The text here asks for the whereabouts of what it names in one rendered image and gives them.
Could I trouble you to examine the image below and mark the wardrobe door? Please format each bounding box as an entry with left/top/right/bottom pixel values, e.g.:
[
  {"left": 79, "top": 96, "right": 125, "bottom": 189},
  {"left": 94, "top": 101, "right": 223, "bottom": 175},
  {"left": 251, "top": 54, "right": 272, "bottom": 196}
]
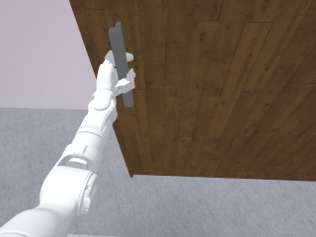
[
  {"left": 236, "top": 70, "right": 316, "bottom": 175},
  {"left": 83, "top": 0, "right": 316, "bottom": 179}
]

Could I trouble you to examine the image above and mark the robot left upper arm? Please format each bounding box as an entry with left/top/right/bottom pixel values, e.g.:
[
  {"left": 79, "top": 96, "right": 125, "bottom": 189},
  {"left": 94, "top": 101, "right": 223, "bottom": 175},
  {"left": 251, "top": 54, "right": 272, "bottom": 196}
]
[{"left": 0, "top": 165, "right": 99, "bottom": 237}]

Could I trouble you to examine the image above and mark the left robot hand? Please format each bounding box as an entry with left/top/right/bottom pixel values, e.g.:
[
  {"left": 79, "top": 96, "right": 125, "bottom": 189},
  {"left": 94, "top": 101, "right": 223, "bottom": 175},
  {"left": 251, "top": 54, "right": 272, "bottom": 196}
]
[{"left": 96, "top": 50, "right": 136, "bottom": 96}]

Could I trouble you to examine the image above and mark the robot left forearm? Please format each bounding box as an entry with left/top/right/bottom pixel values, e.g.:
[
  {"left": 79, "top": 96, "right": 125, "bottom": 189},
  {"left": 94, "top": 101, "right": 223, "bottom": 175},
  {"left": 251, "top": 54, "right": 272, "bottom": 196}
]
[{"left": 39, "top": 89, "right": 118, "bottom": 203}]

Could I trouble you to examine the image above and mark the handle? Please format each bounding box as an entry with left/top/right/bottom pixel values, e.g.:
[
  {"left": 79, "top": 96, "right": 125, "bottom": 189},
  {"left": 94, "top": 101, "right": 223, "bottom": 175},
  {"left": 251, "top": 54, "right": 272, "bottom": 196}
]
[{"left": 108, "top": 22, "right": 134, "bottom": 108}]

